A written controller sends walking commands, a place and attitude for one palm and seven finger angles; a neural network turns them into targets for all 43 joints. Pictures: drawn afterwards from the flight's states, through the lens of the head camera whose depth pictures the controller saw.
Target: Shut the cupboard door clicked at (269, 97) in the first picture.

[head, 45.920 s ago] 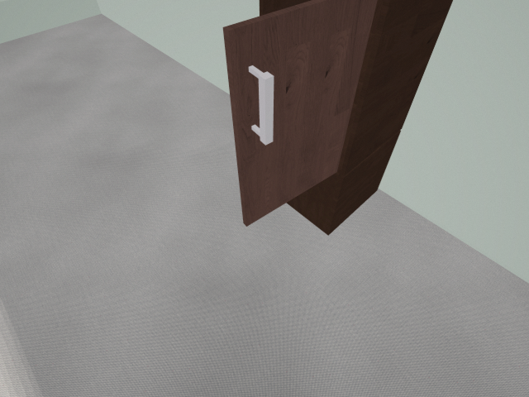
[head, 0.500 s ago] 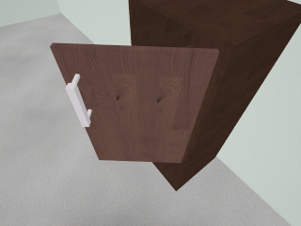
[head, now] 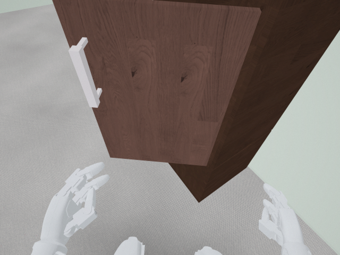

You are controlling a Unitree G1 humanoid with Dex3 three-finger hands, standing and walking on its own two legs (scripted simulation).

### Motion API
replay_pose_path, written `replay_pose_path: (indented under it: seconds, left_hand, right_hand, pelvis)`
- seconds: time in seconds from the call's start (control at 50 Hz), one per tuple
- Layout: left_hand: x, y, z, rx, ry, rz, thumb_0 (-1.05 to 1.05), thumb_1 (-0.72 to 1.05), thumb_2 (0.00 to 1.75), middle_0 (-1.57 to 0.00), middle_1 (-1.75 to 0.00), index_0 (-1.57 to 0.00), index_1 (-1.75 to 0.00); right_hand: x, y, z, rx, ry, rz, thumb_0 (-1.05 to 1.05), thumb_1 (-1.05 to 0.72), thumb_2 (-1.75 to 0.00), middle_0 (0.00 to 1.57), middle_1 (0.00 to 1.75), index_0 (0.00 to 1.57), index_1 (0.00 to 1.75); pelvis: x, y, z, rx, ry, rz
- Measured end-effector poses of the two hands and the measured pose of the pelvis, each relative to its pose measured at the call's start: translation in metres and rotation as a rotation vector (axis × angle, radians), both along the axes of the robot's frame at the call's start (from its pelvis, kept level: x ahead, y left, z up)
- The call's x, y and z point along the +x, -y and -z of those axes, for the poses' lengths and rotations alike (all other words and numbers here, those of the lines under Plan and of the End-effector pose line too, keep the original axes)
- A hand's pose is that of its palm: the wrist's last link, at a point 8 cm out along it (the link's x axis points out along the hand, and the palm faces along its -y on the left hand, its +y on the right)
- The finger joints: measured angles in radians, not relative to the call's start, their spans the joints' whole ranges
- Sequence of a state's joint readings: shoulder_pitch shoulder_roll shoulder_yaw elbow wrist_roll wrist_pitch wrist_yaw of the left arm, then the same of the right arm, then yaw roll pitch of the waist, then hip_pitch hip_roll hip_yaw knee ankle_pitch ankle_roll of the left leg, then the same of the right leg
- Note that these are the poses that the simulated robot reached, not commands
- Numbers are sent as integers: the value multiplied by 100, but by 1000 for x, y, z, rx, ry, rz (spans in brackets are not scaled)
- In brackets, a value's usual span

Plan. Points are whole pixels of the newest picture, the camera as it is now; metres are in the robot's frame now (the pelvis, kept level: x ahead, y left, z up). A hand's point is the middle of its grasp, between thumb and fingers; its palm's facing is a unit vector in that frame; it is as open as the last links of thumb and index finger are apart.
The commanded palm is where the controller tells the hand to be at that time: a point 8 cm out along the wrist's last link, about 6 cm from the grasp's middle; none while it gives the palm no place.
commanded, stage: raise the hand and make a fist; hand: left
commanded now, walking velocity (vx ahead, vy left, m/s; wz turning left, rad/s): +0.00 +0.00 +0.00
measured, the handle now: (89, 74) +0.47 +0.24 +0.17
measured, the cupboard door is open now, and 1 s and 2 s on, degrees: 51 51 51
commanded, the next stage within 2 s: bring the fist close to the handle in 1.54 s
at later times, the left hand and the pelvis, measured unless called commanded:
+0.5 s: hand (70, 194) +0.21 +0.21 +0.10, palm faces +0.00 -1.00 -0.04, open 4.0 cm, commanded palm +0.18 +0.25 +0.10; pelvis +0.00 +0.02 +0.01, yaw +0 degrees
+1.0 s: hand (60, 168) +0.24 +0.22 +0.15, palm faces -0.01 -1.00 -0.04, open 3.1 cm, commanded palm +0.21 +0.27 +0.16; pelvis +0.02 +0.02 +0.04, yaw +1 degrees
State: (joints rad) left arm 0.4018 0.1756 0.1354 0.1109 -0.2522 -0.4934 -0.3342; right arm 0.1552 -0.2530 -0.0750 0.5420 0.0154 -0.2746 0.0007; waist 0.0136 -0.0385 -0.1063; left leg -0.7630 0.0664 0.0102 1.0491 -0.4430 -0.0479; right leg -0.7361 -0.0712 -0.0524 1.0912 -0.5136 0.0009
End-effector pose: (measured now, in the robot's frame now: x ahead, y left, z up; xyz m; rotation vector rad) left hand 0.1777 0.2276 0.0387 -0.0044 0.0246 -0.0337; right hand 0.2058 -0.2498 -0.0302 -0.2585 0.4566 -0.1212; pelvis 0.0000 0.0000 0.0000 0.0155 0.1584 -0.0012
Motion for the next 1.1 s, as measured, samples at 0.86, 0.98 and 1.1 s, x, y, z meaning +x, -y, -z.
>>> replay_pose_path:
  seconds: [0.86, 0.98, 1.1]
  left_hand:
    - [28, -40, -96, 44, 66, -24, 2, 90, 90, -116, -134, -116, -135]
    - [36, -42, -109, 46, 57, -21, 2, 90, 90, -125, -144, -125, -145]
    - [44, -44, -121, 44, 66, -25, 2, 90, 90, -129, -148, -128, -149]
  right_hand:
    - [-4, -64, -18, 60, -40, -60, 2, -91, -90, 20, 30, 20, 30]
    - [1, -70, -22, 80, -41, -89, 1, -91, -90, 20, 30, 20, 30]
    - [-4, -63, -20, 77, -73, -80, 1, -91, -90, 21, 30, 20, 30]
  pelvis:
    - [15, -26, -32, -48, 85, -27]
    - [19, -24, -40, -45, 106, -29]
    - [22, -21, -46, -39, 121, -29]
